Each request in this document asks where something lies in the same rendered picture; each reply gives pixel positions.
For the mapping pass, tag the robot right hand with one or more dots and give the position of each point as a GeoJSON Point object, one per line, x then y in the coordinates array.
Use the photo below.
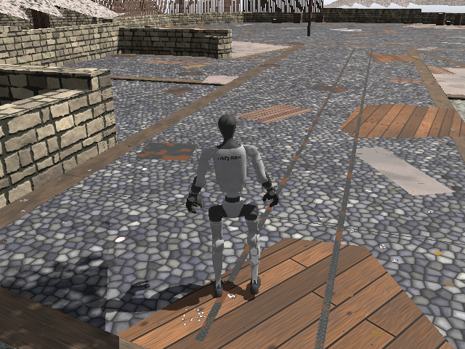
{"type": "Point", "coordinates": [275, 198]}

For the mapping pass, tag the right robot upper arm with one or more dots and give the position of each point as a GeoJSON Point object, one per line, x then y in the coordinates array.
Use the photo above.
{"type": "Point", "coordinates": [258, 165]}

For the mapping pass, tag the robot head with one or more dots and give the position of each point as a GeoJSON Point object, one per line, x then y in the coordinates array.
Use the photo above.
{"type": "Point", "coordinates": [227, 125]}

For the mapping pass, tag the left robot forearm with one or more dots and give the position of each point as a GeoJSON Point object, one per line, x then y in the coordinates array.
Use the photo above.
{"type": "Point", "coordinates": [194, 191]}

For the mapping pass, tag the robot left hand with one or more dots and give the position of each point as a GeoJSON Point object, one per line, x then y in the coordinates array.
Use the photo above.
{"type": "Point", "coordinates": [195, 203]}

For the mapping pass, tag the right robot forearm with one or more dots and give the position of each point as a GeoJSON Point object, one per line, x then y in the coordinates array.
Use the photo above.
{"type": "Point", "coordinates": [269, 186]}

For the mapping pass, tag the left robot upper arm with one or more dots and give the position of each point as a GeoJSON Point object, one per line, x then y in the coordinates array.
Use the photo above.
{"type": "Point", "coordinates": [203, 165]}

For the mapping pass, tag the robot left thigh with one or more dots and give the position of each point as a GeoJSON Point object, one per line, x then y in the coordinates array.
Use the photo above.
{"type": "Point", "coordinates": [216, 221]}

